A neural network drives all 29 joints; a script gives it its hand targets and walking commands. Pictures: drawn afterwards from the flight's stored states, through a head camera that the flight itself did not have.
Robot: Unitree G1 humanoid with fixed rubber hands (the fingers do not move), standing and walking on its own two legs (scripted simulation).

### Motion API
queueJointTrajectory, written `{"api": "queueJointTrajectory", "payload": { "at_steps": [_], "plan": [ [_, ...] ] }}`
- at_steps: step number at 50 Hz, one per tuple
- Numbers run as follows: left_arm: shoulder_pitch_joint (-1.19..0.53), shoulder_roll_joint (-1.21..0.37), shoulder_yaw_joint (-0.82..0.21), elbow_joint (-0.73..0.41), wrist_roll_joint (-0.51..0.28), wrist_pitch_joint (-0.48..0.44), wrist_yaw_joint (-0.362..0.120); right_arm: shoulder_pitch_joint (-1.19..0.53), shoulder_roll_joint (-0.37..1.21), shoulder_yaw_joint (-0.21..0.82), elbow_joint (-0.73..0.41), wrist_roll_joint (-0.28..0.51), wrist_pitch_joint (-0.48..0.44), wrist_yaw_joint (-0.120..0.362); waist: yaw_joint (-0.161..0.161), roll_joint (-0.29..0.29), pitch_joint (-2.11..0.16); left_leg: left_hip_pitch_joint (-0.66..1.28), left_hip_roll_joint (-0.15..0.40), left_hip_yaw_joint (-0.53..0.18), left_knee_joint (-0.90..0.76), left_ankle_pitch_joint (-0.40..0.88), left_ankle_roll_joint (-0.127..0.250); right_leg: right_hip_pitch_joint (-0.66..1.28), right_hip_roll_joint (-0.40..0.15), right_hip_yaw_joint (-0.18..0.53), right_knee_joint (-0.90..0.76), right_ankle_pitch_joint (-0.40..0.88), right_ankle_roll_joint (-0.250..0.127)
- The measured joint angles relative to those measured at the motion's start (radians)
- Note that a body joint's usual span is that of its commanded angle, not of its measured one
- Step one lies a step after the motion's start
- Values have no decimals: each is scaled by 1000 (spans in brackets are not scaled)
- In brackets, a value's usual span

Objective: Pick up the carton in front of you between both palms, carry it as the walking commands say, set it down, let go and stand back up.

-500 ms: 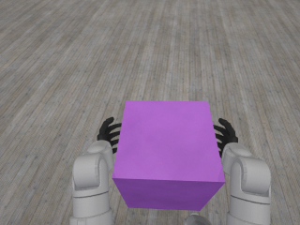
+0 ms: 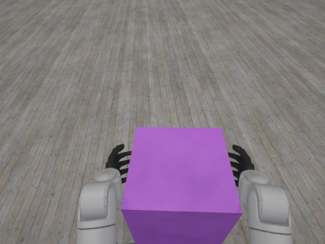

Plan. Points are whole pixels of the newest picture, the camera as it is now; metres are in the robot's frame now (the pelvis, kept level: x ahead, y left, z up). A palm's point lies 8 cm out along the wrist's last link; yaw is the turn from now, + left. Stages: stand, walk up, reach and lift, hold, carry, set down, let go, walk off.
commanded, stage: carry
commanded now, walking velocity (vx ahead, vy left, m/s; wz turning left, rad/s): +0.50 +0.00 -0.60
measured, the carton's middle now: (177, 189) +0.26 +0.00 +0.00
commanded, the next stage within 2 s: none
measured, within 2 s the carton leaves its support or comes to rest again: neither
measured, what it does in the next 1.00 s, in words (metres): walks ahead: left foot, then right foot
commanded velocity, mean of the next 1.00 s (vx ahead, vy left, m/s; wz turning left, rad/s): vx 0.50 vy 0.00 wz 0.38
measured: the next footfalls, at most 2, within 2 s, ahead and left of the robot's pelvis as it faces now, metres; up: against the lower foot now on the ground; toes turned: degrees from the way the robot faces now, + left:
left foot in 0.20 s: +0.32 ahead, +0.15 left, +0.00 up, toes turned +1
right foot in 0.62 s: +0.50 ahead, -0.12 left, +0.00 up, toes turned -12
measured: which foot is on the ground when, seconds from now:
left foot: up 0.00-0.18, down 0.20-0.62, up 0.64-1.00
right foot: down 0.00-0.24, up 0.26-0.60, down 0.62-1.00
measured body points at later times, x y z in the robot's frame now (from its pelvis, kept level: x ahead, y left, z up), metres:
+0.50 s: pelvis +0.30 +0.04 +0.01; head +0.29 +0.06 +0.46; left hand +0.59 +0.15 +0.09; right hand +0.55 -0.15 +0.09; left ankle +0.28 +0.14 -0.74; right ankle +0.35 -0.10 -0.71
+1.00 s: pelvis +0.61 +0.03 -0.01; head +0.62 +0.01 +0.44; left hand +0.85 +0.23 +0.08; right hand +0.91 -0.06 +0.07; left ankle +0.73 +0.16 -0.72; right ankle +0.46 -0.11 -0.74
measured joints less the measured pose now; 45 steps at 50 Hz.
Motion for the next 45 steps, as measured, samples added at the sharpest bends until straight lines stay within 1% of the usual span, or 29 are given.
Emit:
{"api": "queueJointTrajectory", "payload": {
  "at_steps": [3, 7, 9, 10, 11, 12, 13, 14, 15, 16, 17, 19, 22, 25, 29, 30, 31, 32, 33, 35, 36, 37, 39, 42, 45],
  "plan": [
    [2, 0, -7, -28, -1, -1, -2, 11, -1, 7, -39, 3, 1, -4, -13, 3, -13, -21, -4, 10, -133, 98, -6, 58, -4, 49, -31, -31, 17],
    [3, 0, -15, -75, -1, 15, -5, 15, -1, 8, -91, 13, 19, -10, -19, -2, -38, 5, -40, 37, -258, 164, 5, 127, -15, 112, -31, -104, 43],
    [1, -1, -17, -89, 2, 28, -5, 11, -1, 7, -103, 16, 31, -10, -19, -12, -50, 59, -67, 71, -349, 184, 18, 159, -25, 140, -2, -160, 58],
    [-1, -1, -15, -96, 4, 36, -5, 4, -1, 6, -103, 17, 37, -10, -19, -18, -54, 104, -81, 100, -402, 189, 26, 167, -30, 152, 41, -202, 66],
    [-4, 2, -7, -99, 6, 42, -6, -6, 1, 10, -91, 17, 37, -10, -22, -36, -57, 130, -93, 123, -413, 225, 71, 150, -43, 153, 128, -251, 73],
    [-9, 6, 5, -93, 6, 48, -6, -17, 2, 16, -65, 15, 32, -10, -27, -59, -58, 135, -103, 145, -381, 211, 107, 98, -62, 140, 267, -248, 78],
    [-11, 9, 13, -83, 6, 53, -6, -28, 3, 19, -40, 12, 32, -10, -33, -65, -56, 143, -104, 157, -359, 177, 129, 31, -66, 125, 423, -239, 81],
    [-12, 9, 17, -71, 8, 58, -6, -33, 4, 18, -23, 11, 35, -10, -39, -61, -51, 160, -102, 162, -357, 148, 141, -37, -65, 106, 562, -237, 81],
    [-12, 4, 20, -60, 11, 62, -6, -31, 3, 14, -14, 12, 40, -10, -43, -55, -46, 183, -101, 163, -370, 131, 145, -101, -67, 82, 666, -225, 81],
    [-10, -2, 18, -53, 16, 64, -6, -24, 3, 9, -13, 14, 43, -10, -47, -49, -42, 210, -102, 162, -395, 125, 142, -156, -76, 58, 725, -201, 83],
    [-8, -2, 11, -50, 19, 65, -6, -17, 2, 5, -15, 16, 45, -10, -51, -45, -38, 238, -105, 160, -425, 127, 138, -202, -90, 37, 740, -172, 88],
    [-8, -1, -3, -50, 22, 65, -7, -7, 1, -1, -28, 21, 45, -10, -60, -37, -33, 290, -112, 150, -482, 128, 140, -267, -118, 10, 679, -139, 101],
    [-11, -1, -13, -69, 24, 58, -7, -6, 1, -7, -54, 27, 41, -10, -65, -29, -33, 355, -123, 126, -541, 116, 141, -316, -148, -2, 489, -121, 130],
    [-7, -1, -16, -91, 25, 54, -7, -13, 1, -7, -69, 31, 39, -10, -61, -23, -45, 412, -131, 99, -573, 85, 131, -323, -167, -17, 307, -56, 155],
    [7, 1, -9, -89, 21, 54, -7, -15, 2, 3, -56, 25, 45, -10, -50, -16, -67, 485, -135, 54, -560, 7, 106, -272, -174, -61, 138, 31, 179],
    [9, 1, -7, -84, 20, 55, -7, -15, 2, 4, -52, 22, 48, -10, -47, -16, -70, 496, -135, 39, -530, -28, 98, -242, -174, -78, 96, 39, 181],
    [6, 0, -8, -75, 18, 53, -7, -16, 1, 2, -49, 19, 51, -9, -44, -11, -72, 494, -131, 20, -475, -74, 89, -214, -173, -93, 77, 73, 166],
    [2, 0, -14, -53, 18, 44, -7, -15, -2, -6, -44, 18, 52, -8, -38, 5, -76, 463, -116, 15, -377, -119, 92, -207, -171, -115, 100, 113, 141],
    [-3, -1, -22, -24, 19, 35, -8, -11, -7, -14, -36, 17, 53, -8, -29, 16, -78, 410, -110, 12, -248, -156, 101, -204, -173, -136, 134, 91, 120],
    [-2, -1, -27, 9, 19, 31, -8, -4, -7, -20, -20, 13, 59, -8, -16, 12, -68, 292, -117, 21, 3, -202, 120, -168, -189, -165, 149, 21, 101],
    [5, 0, -25, 11, 17, 30, -8, -1, -2, -20, -17, 10, 60, -8, -11, 11, -61, 239, -116, 32, 87, -196, 126, -142, -195, -177, 136, 0, 102],
    [14, 1, -23, 6, 14, 28, -8, 1, 1, -16, -18, 6, 60, -8, -7, 9, -52, 193, -112, 44, 131, -176, 128, -113, -201, -189, 115, -9, 111],
    [25, 1, -20, -16, 7, 22, -7, 4, 0, -3, -33, 4, 56, -8, 2, 7, -33, 119, -100, 63, 141, -111, 125, -51, -210, -212, 67, -19, 123],
    [27, 2, -13, -64, -3, 12, -7, -2, 0, 12, -73, 2, 49, -8, 10, 3, -6, 33, -86, 83, 79, -14, 121, 38, -223, -247, 10, -45, 138],
    [21, 1, -8, -113, -13, 10, -6, -10, 1, 21, -120, 1, 47, -9, 9, 2, 13, -10, -82, 108, -41, 74, 125, 127, -235, -281, -22, -88, 163]
  ]
}}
